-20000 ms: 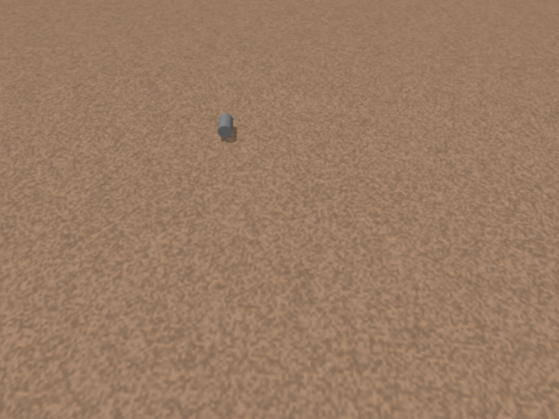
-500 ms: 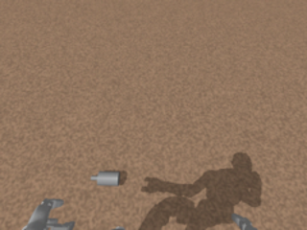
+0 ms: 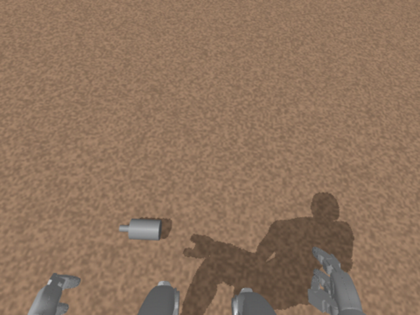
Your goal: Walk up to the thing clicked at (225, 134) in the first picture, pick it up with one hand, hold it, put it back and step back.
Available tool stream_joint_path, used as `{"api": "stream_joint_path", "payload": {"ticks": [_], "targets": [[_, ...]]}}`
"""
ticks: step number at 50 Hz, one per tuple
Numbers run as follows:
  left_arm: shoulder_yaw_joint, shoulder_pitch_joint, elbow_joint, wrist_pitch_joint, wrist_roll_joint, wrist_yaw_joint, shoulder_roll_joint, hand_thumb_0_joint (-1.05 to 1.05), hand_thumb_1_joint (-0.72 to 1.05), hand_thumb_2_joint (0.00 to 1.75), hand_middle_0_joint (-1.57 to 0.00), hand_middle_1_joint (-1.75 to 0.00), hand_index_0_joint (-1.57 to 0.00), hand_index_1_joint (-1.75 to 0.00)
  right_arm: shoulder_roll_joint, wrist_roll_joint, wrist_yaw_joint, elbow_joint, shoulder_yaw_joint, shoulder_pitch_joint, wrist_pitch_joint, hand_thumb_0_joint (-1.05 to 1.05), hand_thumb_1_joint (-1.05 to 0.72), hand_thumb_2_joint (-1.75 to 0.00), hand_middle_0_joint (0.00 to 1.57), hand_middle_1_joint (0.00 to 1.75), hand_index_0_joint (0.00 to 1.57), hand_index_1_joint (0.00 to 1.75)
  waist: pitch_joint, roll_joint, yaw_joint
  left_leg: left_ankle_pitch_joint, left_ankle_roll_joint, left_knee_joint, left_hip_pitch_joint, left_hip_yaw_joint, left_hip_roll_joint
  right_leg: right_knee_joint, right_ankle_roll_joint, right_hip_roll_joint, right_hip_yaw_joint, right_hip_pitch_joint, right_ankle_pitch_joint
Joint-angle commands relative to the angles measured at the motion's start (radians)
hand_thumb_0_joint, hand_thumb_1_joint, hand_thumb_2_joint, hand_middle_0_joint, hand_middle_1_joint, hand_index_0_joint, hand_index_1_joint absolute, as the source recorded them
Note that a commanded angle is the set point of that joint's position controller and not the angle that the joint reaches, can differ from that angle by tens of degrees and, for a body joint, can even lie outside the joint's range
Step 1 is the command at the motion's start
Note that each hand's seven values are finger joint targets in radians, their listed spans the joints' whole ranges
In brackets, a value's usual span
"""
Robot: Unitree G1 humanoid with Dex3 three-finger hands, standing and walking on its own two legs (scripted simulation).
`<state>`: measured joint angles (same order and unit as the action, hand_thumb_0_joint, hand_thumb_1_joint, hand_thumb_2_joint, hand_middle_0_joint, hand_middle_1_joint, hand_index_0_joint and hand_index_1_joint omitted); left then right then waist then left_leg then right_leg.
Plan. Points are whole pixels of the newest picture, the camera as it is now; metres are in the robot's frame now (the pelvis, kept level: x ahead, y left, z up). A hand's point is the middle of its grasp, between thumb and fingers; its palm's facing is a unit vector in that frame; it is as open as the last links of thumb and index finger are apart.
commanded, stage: rise first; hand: left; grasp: from above
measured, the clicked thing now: (140, 229) +0.44 +0.26 -0.65
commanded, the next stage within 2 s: none
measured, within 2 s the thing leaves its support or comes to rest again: neither
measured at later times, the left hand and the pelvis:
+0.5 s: hand (84, 308) +0.15 +0.27 -0.24, palm faces -0.38 -0.70 -0.60, open 14.2 cm; pelvis -0.04 +0.00 -0.09, yaw +0 degrees
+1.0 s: hand (110, 258) +0.29 +0.29 -0.42, palm faces -0.51 -0.23 -0.83, open 14.1 cm; pelvis -0.10 -0.01 -0.28, yaw -5 degrees
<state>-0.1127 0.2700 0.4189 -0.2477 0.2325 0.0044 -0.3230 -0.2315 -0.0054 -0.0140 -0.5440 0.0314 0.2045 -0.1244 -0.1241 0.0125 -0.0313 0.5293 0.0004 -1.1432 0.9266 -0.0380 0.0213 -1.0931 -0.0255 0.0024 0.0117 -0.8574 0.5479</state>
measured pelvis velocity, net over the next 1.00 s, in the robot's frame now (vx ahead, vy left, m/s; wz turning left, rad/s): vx -0.10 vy -0.01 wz -0.08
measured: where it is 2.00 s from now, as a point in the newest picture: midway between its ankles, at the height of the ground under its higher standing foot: outside the picture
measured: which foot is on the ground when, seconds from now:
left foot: down 0.00-1.00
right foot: down 0.00-1.00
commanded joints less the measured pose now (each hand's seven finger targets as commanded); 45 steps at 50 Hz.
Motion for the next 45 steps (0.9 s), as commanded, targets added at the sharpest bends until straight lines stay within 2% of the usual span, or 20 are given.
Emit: {"api": "stream_joint_path", "payload": {"ticks": [1,3,7,11,15,19,21,22,26,27,28,30,32,33,35,38,40,42,44,45], "targets": [[-0.077,0.064,-0.167,0.011,0.021,-0.027,-0.164,0.00,-0.53,0.95,-0.07,-1.08,-0.08,-1.06,-0.150,-0.005,-0.014,0.154,0.058,0.011,-0.054,0.00,-0.90,-0.90,0.20,0.30,0.20,0.30,-0.245,0.050,-0.002,-0.342,-0.008,0.111,-0.184,0.009,-0.005,0.088,0.042,0.019,0.027,0.057,-0.296],[-0.084,0.073,-0.198,0.010,0.027,-0.029,-0.176,0.00,-0.55,0.97,-0.07,-1.08,-0.08,-1.07,-0.148,-0.005,-0.016,0.158,0.056,0.006,-0.059,0.00,-0.91,-0.90,0.20,0.30,0.20,0.30,-0.259,0.059,0.002,-0.318,-0.009,0.094,-0.162,0.010,-0.006,0.074,0.043,0.017,0.026,0.042,-0.283],[-0.075,0.108,-0.213,0.015,0.039,-0.025,-0.172,0.00,-0.55,0.96,-0.07,-1.08,-0.08,-1.07,-0.152,-0.003,-0.014,0.155,0.059,0.003,-0.068,0.00,-0.90,-0.90,0.20,0.30,0.20,0.30,-0.288,0.068,0.006,-0.376,-0.008,0.041,-0.142,0.003,-0.003,0.011,0.044,0.020,0.032,-0.006,-0.307],[-0.086,0.119,-0.238,0.026,0.052,-0.032,-0.183,0.00,-0.55,0.96,-0.07,-1.09,-0.08,-1.08,-0.147,-0.005,-0.010,0.163,0.057,-0.010,-0.075,0.00,-0.90,-0.90,0.20,0.30,0.20,0.30,-0.299,0.059,0.011,-0.322,-0.012,0.004,-0.086,0.005,-0.011,-0.015,0.043,0.022,0.030,-0.040,-0.276],[-0.068,-0.010,-0.189,0.064,0.094,-0.035,-0.202,0.00,-0.58,0.97,-0.08,-1.07,-0.08,-1.07,-0.157,-0.009,-0.006,0.148,0.057,-0.028,-0.086,0.00,-0.92,-0.91,0.20,0.30,0.20,0.30,-0.268,0.035,-0.024,-0.232,-0.019,-0.063,0.023,0.002,-0.013,-0.068,0.042,0.020,0.025,-0.133,-0.221],[-0.076,-0.169,-0.073,0.154,0.183,-0.036,-0.252,0.00,-0.57,0.99,-0.07,-1.05,-0.06,-1.06,-0.176,-0.004,0.006,0.109,0.061,-0.052,-0.107,0.00,-0.88,-0.90,0.20,0.30,0.20,0.30,-0.260,0.077,-0.020,-0.095,-0.010,-0.141,0.144,-0.011,-0.012,-0.191,0.052,0.018,0.015,-0.310,-0.094],[-0.050,-0.234,-0.026,0.209,0.228,-0.040,-0.247,0.00,-0.58,1.00,-0.07,-1.05,-0.06,-1.06,-0.183,-0.004,0.014,0.088,0.064,-0.052,-0.118,0.00,-0.89,-0.90,0.20,0.30,0.20,0.30,-0.310,0.079,-0.023,-0.074,-0.008,-0.186,0.179,-0.017,-0.011,-0.252,0.053,0.018,0.013,-0.377,-0.079],[-0.060,-0.285,-0.008,0.237,0.258,-0.045,-0.269,0.00,-0.58,1.00,-0.08,-1.05,-0.07,-1.06,-0.192,-0.002,0.017,0.077,0.067,-0.055,-0.123,0.00,-0.89,-0.90,0.20,0.30,0.20,0.30,-0.335,0.099,-0.019,-0.058,-0.005,-0.210,0.196,-0.017,-0.011,-0.286,0.054,0.019,0.012,-0.417,-0.067],[-0.067,-0.363,0.040,0.323,0.350,-0.081,-0.326,0.00,-0.58,0.99,-0.09,-1.06,-0.08,-1.06,-0.210,-0.002,0.025,0.037,0.075,-0.058,-0.129,0.00,-0.92,-0.91,0.20,0.30,0.20,0.30,-0.477,0.125,0.000,-0.141,-0.003,-0.320,0.227,-0.020,-0.013,-0.406,0.056,0.023,0.022,-0.514,-0.120],[-0.085,-0.380,0.064,0.336,0.371,-0.091,-0.348,0.00,-0.59,1.01,-0.08,-1.05,-0.07,-1.06,-0.220,-0.003,0.028,0.024,0.077,-0.058,-0.125,0.00,-0.91,-0.91,0.20,0.30,0.20,0.30,-0.504,0.145,0.013,-0.182,0.000,-0.345,0.225,-0.028,-0.009,-0.447,0.058,0.023,0.027,-0.557,-0.137],[-0.074,-0.388,0.116,0.342,0.390,-0.095,-0.339,0.00,-0.59,1.01,-0.08,-1.04,-0.07,-1.06,-0.218,-0.002,0.033,0.014,0.077,-0.060,-0.120,0.00,-0.91,-0.91,0.20,0.30,0.20,0.30,-0.521,0.142,0.014,-0.214,-0.002,-0.380,0.244,-0.026,-0.010,-0.472,0.058,0.026,0.030,-0.585,-0.154],[-0.075,-0.485,0.183,0.358,0.436,-0.109,-0.366,0.00,-0.58,1.02,-0.08,-1.05,-0.07,-1.06,-0.224,0.000,0.039,-0.007,0.083,-0.049,-0.106,0.00,-0.91,-0.91,0.20,0.30,0.20,0.30,-0.519,0.102,0.004,-0.178,-0.010,-0.434,0.335,-0.018,-0.011,-0.499,0.056,0.030,0.036,-0.623,-0.137],[-0.089,-0.575,0.180,0.376,0.475,-0.121,-0.404,0.00,-0.59,1.03,-0.08,-1.04,-0.06,-1.06,-0.227,0.003,0.046,-0.024,0.089,-0.034,-0.095,0.00,-0.90,-0.90,0.20,0.30,0.20,0.30,-0.577,0.111,0.011,-0.169,-0.013,-0.486,0.378,-0.010,-0.014,-0.533,0.056,0.031,0.034,-0.643,-0.133],[-0.114,-0.608,0.187,0.383,0.495,-0.128,-0.445,0.00,-0.58,1.02,-0.08,-1.04,-0.07,-1.06,-0.231,0.005,0.049,-0.031,0.094,-0.034,-0.088,0.00,-0.91,-0.90,0.20,0.30,0.20,0.30,-0.615,0.108,0.030,-0.161,-0.014,-0.507,0.383,-0.007,-0.014,-0.548,0.056,0.032,0.035,-0.647,-0.127],[-0.095,-0.677,0.257,0.393,0.541,-0.137,-0.446,0.00,-0.58,1.03,-0.09,-1.03,-0.07,-1.04,-0.229,0.009,0.053,-0.043,0.094,-0.025,-0.074,0.00,-0.91,-0.91,0.20,0.30,0.20,0.30,-0.613,0.068,0.012,-0.119,-0.020,-0.557,0.465,0.003,-0.016,-0.571,0.053,0.037,0.039,-0.664,-0.100],[-0.104,-0.813,0.308,0.425,0.584,-0.142,-0.500,0.00,-0.58,1.05,-0.07,-1.03,-0.05,-1.05,-0.229,0.013,0.059,-0.062,0.098,-0.003,-0.055,0.00,-0.88,-0.90,0.20,0.30,0.20,0.30,-0.616,0.045,0.004,-0.025,-0.028,-0.617,0.580,0.015,-0.020,-0.599,0.050,0.039,0.041,-0.693,-0.030],[-0.129,-0.856,0.335,0.444,0.624,-0.151,-0.559,0.00,-0.56,1.04,-0.07,-1.04,-0.06,-1.05,-0.233,0.018,0.060,-0.075,0.099,0.004,-0.042,0.00,-0.89,-0.90,0.20,0.30,0.20,0.30,-0.655,0.058,0.023,-0.016,-0.027,-0.653,0.592,0.022,-0.018,-0.628,0.051,0.039,0.044,-0.711,-0.013],[-0.107,-0.912,0.364,0.460,0.651,-0.150,-0.555,0.00,-0.57,1.05,-0.07,-1.04,-0.06,-1.05,-0.233,0.022,0.062,-0.084,0.097,0.020,-0.028,0.00,-0.89,-0.90,0.20,0.30,0.20,0.30,-0.675,0.045,0.005,-0.024,-0.030,-0.689,0.627,0.025,-0.018,-0.651,0.049,0.041,0.046,-0.715,-0.023],[-0.110,-0.924,0.450,0.473,0.677,-0.153,-0.572,0.00,-0.56,1.04,-0.06,-1.04,-0.06,-1.04,-0.230,0.027,0.064,-0.117,0.093,0.044,-0.013,0.00,-0.89,-0.90,0.20,0.30,0.20,0.30,-0.629,0.027,0.000,0.005,-0.035,-0.725,0.687,0.027,-0.018,-0.666,0.048,0.046,0.048,-0.754,0.005],[-0.098,-0.974,0.432,0.488,0.689,-0.155,-0.581,0.00,-0.57,1.05,-0.06,-1.03,-0.06,-1.04,-0.233,0.030,0.066,-0.117,0.091,0.048,-0.008,0.00,-0.89,-0.90,0.20,0.30,0.20,0.30,-0.622,0.038,-0.013,0.031,-0.036,-0.733,0.712,0.024,-0.019,-0.678,0.048,0.046,0.052,-0.779,0.030]]}}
